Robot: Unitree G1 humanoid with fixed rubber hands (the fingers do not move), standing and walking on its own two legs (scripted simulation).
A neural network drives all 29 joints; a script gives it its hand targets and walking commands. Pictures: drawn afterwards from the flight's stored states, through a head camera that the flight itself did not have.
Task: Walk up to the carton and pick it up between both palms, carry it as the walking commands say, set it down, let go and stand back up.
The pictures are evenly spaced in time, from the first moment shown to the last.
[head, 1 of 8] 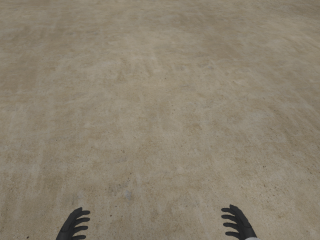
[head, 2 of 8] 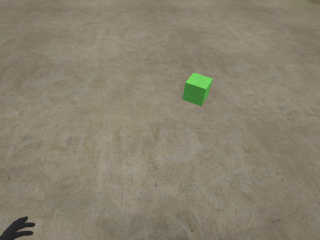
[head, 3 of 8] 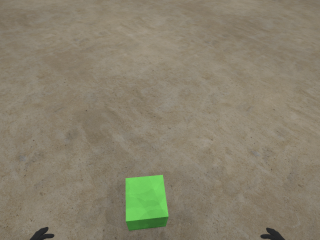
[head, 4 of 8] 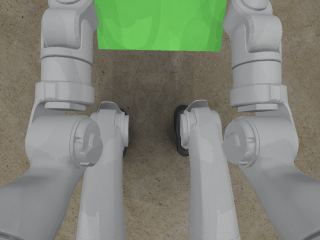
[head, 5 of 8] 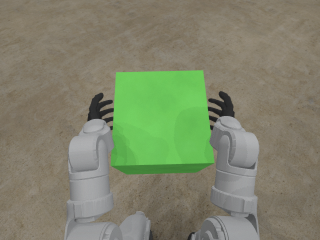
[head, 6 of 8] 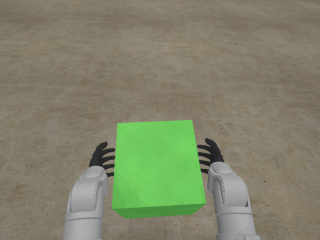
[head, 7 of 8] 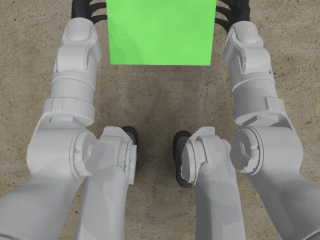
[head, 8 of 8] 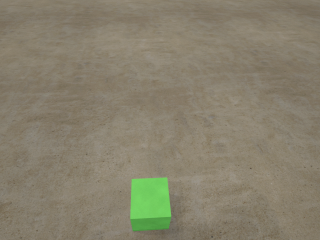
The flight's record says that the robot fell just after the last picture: no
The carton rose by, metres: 0.74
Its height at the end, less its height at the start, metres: +0.00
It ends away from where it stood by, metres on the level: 1.34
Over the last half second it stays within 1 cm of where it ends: yes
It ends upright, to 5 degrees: yes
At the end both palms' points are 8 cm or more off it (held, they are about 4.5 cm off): yes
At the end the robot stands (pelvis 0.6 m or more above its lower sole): yes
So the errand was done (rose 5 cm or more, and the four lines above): yes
